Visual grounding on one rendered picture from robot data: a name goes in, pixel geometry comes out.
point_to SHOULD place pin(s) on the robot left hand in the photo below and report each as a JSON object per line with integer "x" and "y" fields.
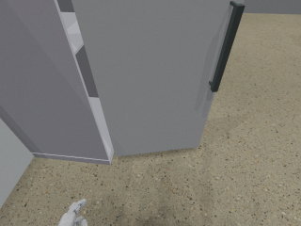
{"x": 70, "y": 218}

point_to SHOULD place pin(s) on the fridge door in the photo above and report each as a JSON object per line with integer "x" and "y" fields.
{"x": 151, "y": 61}

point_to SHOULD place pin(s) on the handle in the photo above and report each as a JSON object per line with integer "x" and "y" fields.
{"x": 235, "y": 19}

